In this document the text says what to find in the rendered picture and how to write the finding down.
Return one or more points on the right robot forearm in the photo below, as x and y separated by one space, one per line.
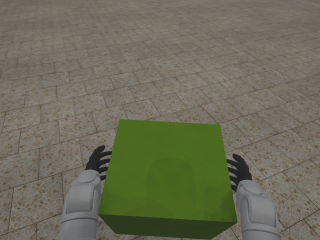
258 215

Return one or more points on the robot right hand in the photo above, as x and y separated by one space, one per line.
241 171

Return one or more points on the carton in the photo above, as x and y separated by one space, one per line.
168 179

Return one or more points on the robot left hand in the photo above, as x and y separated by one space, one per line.
95 162

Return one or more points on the left robot forearm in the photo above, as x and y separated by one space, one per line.
81 208

